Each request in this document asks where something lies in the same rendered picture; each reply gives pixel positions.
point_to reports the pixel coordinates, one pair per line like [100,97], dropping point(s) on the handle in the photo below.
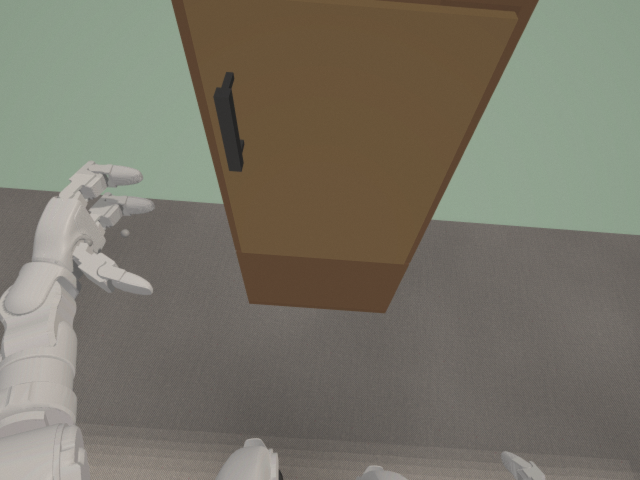
[225,109]

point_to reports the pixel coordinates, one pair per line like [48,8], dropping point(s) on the robot shin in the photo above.
[254,442]
[371,468]

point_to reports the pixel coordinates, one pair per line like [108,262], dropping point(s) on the cupboard door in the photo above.
[351,112]

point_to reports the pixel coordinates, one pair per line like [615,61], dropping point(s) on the left robot upper arm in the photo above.
[54,452]

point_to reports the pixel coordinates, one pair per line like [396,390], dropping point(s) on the robot left forearm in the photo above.
[39,349]

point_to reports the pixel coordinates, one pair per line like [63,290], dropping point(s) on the left robot shin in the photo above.
[254,442]

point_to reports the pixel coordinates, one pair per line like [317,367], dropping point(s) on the robot right hand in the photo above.
[521,469]

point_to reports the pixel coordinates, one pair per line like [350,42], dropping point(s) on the robot left hand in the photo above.
[65,223]

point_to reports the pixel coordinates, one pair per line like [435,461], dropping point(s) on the right robot shin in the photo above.
[371,468]

